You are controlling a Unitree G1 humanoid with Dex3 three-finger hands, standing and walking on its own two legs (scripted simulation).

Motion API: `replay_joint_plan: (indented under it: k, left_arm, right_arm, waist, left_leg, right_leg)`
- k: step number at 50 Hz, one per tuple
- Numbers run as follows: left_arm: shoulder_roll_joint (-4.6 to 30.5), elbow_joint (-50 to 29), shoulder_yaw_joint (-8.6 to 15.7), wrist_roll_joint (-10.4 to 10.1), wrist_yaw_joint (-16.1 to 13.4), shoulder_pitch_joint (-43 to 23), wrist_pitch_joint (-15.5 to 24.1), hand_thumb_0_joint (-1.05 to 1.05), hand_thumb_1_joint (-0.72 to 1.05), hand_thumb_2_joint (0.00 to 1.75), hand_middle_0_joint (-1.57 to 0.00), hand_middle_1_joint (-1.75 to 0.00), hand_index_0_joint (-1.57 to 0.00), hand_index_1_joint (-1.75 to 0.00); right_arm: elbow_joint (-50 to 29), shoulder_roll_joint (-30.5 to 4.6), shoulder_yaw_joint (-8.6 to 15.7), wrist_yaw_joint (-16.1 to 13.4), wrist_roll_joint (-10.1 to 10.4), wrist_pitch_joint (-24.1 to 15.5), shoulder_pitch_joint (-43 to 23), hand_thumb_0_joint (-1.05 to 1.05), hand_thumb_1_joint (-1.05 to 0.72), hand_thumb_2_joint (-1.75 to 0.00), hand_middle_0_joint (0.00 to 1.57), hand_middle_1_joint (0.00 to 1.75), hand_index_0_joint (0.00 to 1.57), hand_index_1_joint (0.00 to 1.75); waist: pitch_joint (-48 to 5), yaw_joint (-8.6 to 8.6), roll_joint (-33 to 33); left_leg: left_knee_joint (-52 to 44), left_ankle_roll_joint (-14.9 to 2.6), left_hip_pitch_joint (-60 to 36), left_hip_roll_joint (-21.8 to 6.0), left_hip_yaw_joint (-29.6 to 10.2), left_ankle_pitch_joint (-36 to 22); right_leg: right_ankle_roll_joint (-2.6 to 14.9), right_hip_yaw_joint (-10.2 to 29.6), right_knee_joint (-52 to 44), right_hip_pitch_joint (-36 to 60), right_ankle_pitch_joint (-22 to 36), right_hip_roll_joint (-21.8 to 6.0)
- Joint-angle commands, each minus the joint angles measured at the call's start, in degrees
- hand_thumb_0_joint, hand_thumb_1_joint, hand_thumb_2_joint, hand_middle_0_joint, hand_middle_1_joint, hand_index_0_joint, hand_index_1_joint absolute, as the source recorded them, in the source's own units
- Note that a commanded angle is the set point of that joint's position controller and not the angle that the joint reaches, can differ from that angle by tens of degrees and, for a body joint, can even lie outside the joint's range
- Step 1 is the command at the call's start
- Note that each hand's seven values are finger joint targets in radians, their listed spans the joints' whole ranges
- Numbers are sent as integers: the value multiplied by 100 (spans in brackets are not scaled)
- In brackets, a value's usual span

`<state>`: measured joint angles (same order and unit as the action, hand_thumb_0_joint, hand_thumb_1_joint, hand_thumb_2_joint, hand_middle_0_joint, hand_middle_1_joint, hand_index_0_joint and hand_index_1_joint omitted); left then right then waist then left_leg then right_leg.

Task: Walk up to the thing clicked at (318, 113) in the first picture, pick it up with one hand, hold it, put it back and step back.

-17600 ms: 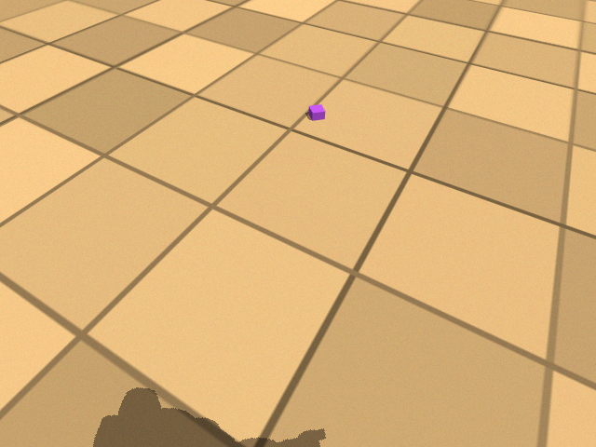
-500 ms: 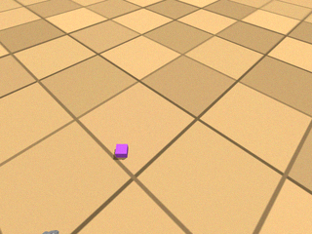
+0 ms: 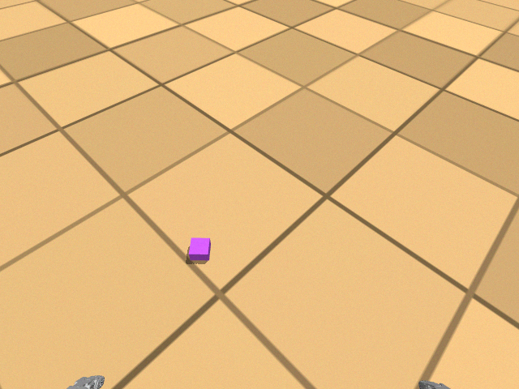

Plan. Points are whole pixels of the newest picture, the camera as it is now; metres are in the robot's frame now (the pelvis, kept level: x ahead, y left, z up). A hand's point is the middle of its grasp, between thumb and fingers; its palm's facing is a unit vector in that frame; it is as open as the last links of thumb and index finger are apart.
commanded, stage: stand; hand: left
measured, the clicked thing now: (200, 249) +0.75 +0.26 -0.75
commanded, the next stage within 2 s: walk up in 0.94 s
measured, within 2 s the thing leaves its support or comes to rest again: neither
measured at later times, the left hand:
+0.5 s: hand out of the picture +0.04 +0.24 -0.15, palm faces -0.03 -0.94 -0.35, open 7.4 cm
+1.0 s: hand out of the picture +0.05 +0.24 -0.15, palm faces -0.04 -0.94 -0.34, open 7.4 cm
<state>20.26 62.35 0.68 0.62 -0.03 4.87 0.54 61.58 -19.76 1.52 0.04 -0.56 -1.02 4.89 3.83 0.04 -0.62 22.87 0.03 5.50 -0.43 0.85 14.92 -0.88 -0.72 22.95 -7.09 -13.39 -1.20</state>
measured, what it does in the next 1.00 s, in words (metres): stands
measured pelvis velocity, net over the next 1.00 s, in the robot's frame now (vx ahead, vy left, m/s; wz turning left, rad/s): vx -0.02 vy -0.01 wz -0.01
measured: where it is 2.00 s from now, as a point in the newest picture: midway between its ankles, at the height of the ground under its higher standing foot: (241, 362)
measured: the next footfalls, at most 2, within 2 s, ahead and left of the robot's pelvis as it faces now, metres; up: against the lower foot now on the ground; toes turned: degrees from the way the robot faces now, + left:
left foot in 1.26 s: +0.14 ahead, +0.16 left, +0.00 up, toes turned +3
right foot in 1.68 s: +0.33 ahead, -0.09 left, +0.00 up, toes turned -4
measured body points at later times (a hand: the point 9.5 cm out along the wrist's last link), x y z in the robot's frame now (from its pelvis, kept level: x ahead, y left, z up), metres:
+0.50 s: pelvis -0.03 -0.01 +0.01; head -0.03 -0.01 +0.45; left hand +0.05 +0.29 -0.12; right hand +0.05 -0.31 -0.13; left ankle -0.03 +0.12 -0.74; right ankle -0.01 -0.13 -0.74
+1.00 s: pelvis -0.02 -0.01 +0.00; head -0.01 -0.02 +0.45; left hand +0.06 +0.29 -0.12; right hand +0.04 -0.32 -0.13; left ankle -0.03 +0.12 -0.74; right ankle -0.01 -0.13 -0.74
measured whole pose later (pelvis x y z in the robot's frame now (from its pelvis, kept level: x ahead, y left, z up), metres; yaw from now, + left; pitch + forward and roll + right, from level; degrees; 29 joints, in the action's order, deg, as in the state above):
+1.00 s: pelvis -0.02 -0.01 +0.00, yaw +0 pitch -2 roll +0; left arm 20.2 63.2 0.9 1.4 1.5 8.2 1.0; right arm 63.6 -20.4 1.3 1.7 -1.5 -1.1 9.1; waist 2.3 -0.1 0.3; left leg 22.7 -0.9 6.9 -1.1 0.7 18.9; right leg 1.2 -0.5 23.4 -9.0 -17.4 -0.1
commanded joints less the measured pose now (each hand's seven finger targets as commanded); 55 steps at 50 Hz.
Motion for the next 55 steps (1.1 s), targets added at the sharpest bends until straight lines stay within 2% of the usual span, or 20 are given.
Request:
replay_joint_plan:
  k: [1, 2, 5, 13, 18, 21, 25, 32, 36, 41, 46, 47, 48, 49, 50, 51, 52, 53, 54, 55]
  left_arm:
    - [1153, -298, 203, -27, -64, -305, 163, 0, 90, 90, -20, -30, -20, -30]
    - [1127, -285, 193, -37, -64, -262, 179, 0, 90, 90, -20, -30, -20, -30]
    - [1149, -209, 184, -31, -61, -233, 173, 0, 90, 90, -20, -30, -20, -30]
    - [1190, -109, 163, -7, -57, -215, 171, 0, 90, 90, -20, -30, -20, -30]
    - [1206, -73, 158, -13, -37, -217, 137, 0, 90, 90, -20, -30, -20, -30]
    - [1233, -80, 152, -7, -23, -193, 156, 0, 90, 90, -20, -30, -20, -30]
    - [1253, -93, 154, -6, -22, -184, 185, 0, 90, 90, -20, -30, -20, -30]
    - [1297, -93, 156, -10, -8, -82, 150, 0, 90, 90, -20, -30, -20, -30]
    - [1274, -109, 139, -8, -5, -54, 162, 0, 90, 90, -20, -30, -20, -30]
    - [1254, -67, 131, -40, -6, -10, 142, 0, 90, 90, -20, -30, -20, -30]
    - [1240, -85, 115, -30, -5, -5, 143, 0, 90, 90, -20, -30, -20, -30]
    - [1610, -291, 436, 29, 90, 334, 198, 0, 90, 90, -20, -30, -20, -30]
    - [1642, -257, 490, 99, 119, 504, 198, 0, 90, 90, -20, -30, -20, -30]
    - [1628, -262, 525, 129, 137, 568, 192, 0, 90, 90, -20, -30, -20, -30]
    - [1607, -346, 558, 134, 160, 614, 200, 0, 90, 90, -20, -30, -20, -30]
    - [1581, -361, 585, 133, 152, 786, 233, 0, 90, 90, -20, -30, -20, -30]
    - [1719, -317, 653, 135, 125, 1126, 277, 0, 90, 90, -20, -30, -20, -30]
    - [1941, -387, 732, 176, 96, 1255, 338, 0, 90, 90, -20, -30, -20, -30]
    - [1977, -471, 749, 149, 77, 1316, 365, 0, 90, 90, -20, -30, -20, -30]
    - [1900, -542, 743, 106, 71, 1240, 368, 0, 90, 90, -20, -30, -20, -30]
  right_arm:
    - [-263, -1209, 209, -61, 42, -110, -247, 0, -90, -90, 20, 30, 20, 30]
    - [-244, -1249, 204, -62, 40, -106, -261, 0, -90, -90, 20, 30, 20, 30]
    - [-204, -1210, 170, -53, 41, -106, -352, 0, -90, -90, 20, 30, 20, 30]
    - [-81, -1211, 131, -44, 23, -79, -358, 0, -90, -90, 20, 30, 20, 30]
    - [-7, -1173, 107, -9, -14, -65, -292, 0, -90, -90, 20, 30, 20, 30]
    - [14, -1172, 120, 18, -13, -64, -209, 0, -90, -90, 20, 30, 20, 30]
    - [22, -1187, 124, 28, -11, -83, -172, 0, -90, -90, 20, 30, 20, 30]
    - [66, -1175, 113, 26, -29, -73, -31, 0, -90, -90, 20, 30, 20, 30]
    - [80, -1200, 103, 13, -25, -89, 4, 0, -90, -90, 20, 30, 20, 30]
    - [112, -1218, 62, -7, -12, -87, 60, 0, -90, -90, 20, 30, 20, 30]
    - [93, -1262, 39, -28, -10, -102, 80, 0, -90, -90, 20, 30, 20, 30]
    - [-162, -1647, 341, 106, -93, -127, 476, 0, -90, -90, 20, 30, 20, 30]
    - [-168, -1712, 397, 153, -162, -107, 525, 0, -90, -90, 20, 30, 20, 30]
    - [-239, -1653, 399, 182, -176, -87, 457, 0, -90, -90, 20, 30, 20, 30]
    - [-380, -1490, 378, 212, -184, -66, 267, 0, -90, -90, 20, 30, 20, 30]
    - [-517, -1346, 378, 232, -180, -75, 89, 0, -90, -90, 20, 30, 20, 30]
    - [-672, -1206, 371, 232, -170, -98, -201, 0, -90, -90, 20, 30, 20, 30]
    - [-817, -1222, 396, 213, -209, -123, -332, 0, -90, -90, 20, 30, 20, 30]
    - [-885, -1299, 420, 199, -183, -147, -290, 0, -90, -90, 20, 30, 20, 30]
    - [-905, -1346, 455, 210, -184, -161, -183, 0, -90, -90, 20, 30, 20, 30]
  waist:
    - [-795, -47, 115]
    - [-899, -33, 173]
    - [-799, -13, 178]
    - [-633, -18, 13]
    - [-161, 3, 43]
    - [-212, -12, -69]
    - [-411, -33, 14]
    - [-261, 8, -24]
    - [-430, 11, 78]
    - [-350, 15, 119]
    - [-472, 2, 122]
    - [-901, 7, 239]
    - [-516, 74, 326]
    - [-110, 131, 271]
    - [219, 209, 128]
    - [422, 310, -175]
    - [550, 529, -729]
    - [539, 620, -930]
    - [395, 575, -645]
    - [154, 471, -522]
  left_leg:
    - [-420, -97, -309, -752, -504, -2430]
    - [-387, -101, -410, -757, -467, -2635]
    - [-566, -87, -357, -751, -482, -2197]
    - [-742, -84, -353, -748, -485, -1618]
    - [-998, -45, 78, -674, -538, -408]
    - [-943, -68, 77, -654, -534, -355]
    - [-889, -90, 31, -678, -552, -539]
    - [-916, -81, 170, -662, -563, -259]
    - [-880, -79, 128, -691, -581, -580]
    - [-894, -75, 185, -694, -579, -598]
    - [-831, -70, 45, -728, -545, -923]
    - [-379, -437, -2, -426, -456, 1639]
    - [-359, -549, 539, -522, -685, 2641]
    - [-285, -530, 961, -486, -706, 2933]
    - [-98, -517, 1457, -463, -688, 2774]
    - [337, -426, 2048, -353, -515, 2090]
    - [1229, -251, 2825, -43, 19, 1094]
    - [1973, -214, 3408, -279, -234, 1206]
    - [2071, -219, 3418, -427, -495, 1211]
    - [2174, -225, 3228, -464, -478, 1291]
  right_leg:
    - [238, 459, -286, 420, 2270, -632]
    - [219, 462, -294, 513, 2513, -650]
    - [194, 459, -436, 479, 2087, -639]
    - [178, 500, -683, 311, 1599, -651]
    - [168, 568, -919, -60, 249, -607]
    - [174, 638, -1010, -130, -6, -628]
    - [197, 645, -940, 18, 401, -645]
    - [220, 694, -959, -180, -131, -621]
    - [232, 670, -843, -17, 430, -619]
    - [231, 663, -783, 19, 602, -615]
    - [233, 642, -697, 38, 912, -624]
    - [429, 493, -324, 163, -1663, -255]
    - [532, 708, -190, -168, -2564, -357]
    - [570, 888, -229, -429, -2955, -416]
    - [655, 1118, -366, -465, -3037, -541]
    - [808, 1507, -669, 13, -2848, -777]
    - [1093, 2223, -1257, 784, -2534, -1317]
    - [1446, 2705, -1419, 1302, -1277, -1926]
    - [1585, 2759, -1223, 1535, -186, -2084]
    - [1505, 2495, -1144, 1582, 43, -1898]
